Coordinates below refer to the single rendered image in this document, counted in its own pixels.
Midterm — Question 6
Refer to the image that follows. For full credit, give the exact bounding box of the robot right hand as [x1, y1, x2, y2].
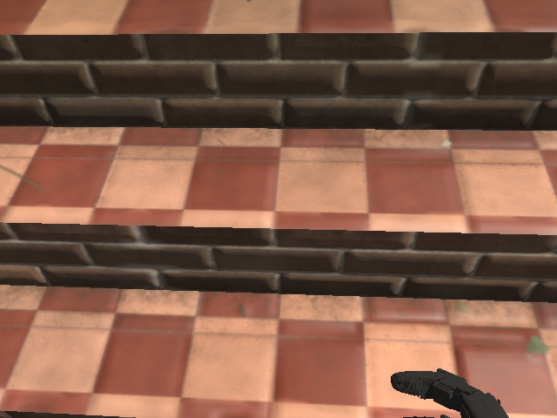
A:
[391, 368, 509, 418]

